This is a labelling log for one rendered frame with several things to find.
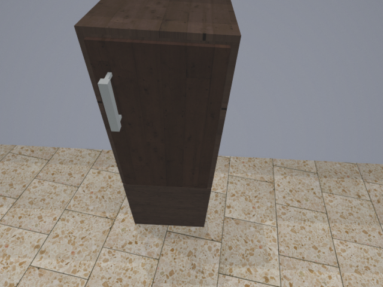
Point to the cupboard door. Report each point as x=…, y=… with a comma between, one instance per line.
x=169, y=95

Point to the handle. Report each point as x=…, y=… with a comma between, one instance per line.
x=108, y=99

